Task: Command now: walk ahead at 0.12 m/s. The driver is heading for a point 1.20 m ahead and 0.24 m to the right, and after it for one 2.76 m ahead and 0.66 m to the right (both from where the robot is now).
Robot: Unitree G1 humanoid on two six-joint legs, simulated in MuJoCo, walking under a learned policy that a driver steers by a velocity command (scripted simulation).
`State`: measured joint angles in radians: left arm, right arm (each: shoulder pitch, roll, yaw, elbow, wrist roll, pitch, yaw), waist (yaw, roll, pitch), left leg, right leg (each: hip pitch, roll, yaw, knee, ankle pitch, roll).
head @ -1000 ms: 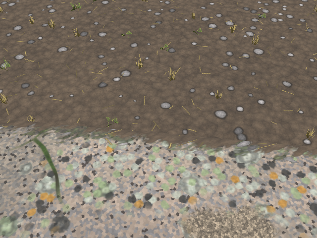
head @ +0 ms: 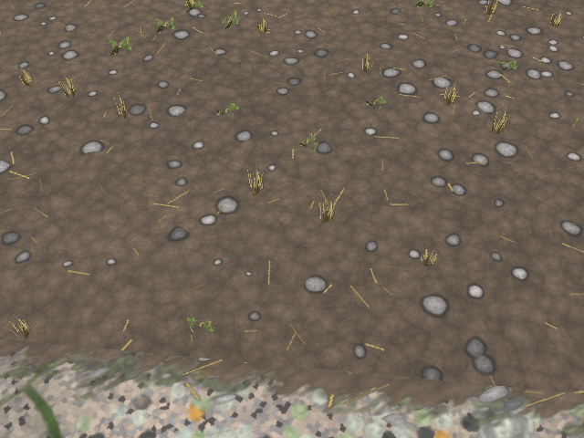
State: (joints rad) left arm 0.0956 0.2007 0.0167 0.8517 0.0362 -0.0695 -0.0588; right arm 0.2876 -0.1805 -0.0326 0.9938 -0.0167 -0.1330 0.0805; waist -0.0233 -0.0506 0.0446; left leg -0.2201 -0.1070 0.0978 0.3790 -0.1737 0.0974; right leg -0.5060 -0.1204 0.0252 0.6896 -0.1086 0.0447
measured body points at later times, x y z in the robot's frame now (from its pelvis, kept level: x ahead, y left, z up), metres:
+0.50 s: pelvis +0.15 -0.08 -0.01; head +0.17 -0.09 +0.44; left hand +0.26 +0.18 -0.12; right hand +0.13 -0.34 -0.16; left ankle +0.03 +0.06 -0.69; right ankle +0.18 -0.18 -0.74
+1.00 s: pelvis +0.49 -0.04 -0.02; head +0.52 -0.04 +0.43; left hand +0.51 +0.22 -0.16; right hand +0.60 -0.32 -0.14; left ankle +0.56 +0.03 -0.74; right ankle +0.29 -0.17 -0.63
